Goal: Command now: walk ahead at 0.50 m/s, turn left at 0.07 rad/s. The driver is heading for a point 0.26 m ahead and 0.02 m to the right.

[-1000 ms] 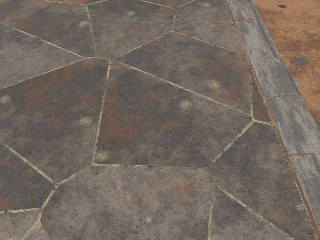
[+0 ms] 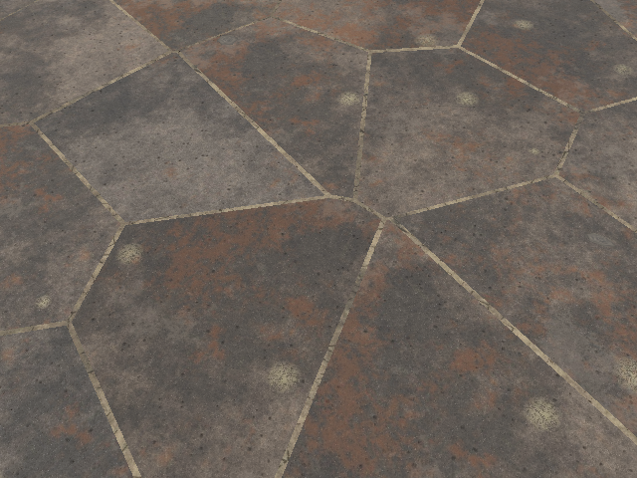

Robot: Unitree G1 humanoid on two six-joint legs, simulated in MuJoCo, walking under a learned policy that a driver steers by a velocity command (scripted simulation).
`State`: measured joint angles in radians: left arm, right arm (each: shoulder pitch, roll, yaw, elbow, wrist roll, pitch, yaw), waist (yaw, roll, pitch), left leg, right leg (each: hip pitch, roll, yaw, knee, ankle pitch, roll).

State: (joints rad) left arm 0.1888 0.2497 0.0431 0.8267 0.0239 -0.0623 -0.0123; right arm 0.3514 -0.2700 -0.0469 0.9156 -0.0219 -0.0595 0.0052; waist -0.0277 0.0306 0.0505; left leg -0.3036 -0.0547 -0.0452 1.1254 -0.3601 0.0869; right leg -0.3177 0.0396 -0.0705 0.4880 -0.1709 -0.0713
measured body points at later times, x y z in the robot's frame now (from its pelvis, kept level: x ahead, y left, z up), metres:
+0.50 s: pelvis +0.17 +0.02 +0.00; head +0.19 +0.04 +0.45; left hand +0.20 +0.26 -0.16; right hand +0.26 -0.22 -0.13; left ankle +0.25 +0.09 -0.73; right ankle +0.10 -0.10 -0.70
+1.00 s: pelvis +0.19 +0.00 +0.01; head +0.19 +0.00 +0.46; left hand +0.18 +0.22 -0.15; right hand +0.19 -0.23 -0.15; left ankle +0.25 +0.10 -0.73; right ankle +0.16 -0.11 -0.73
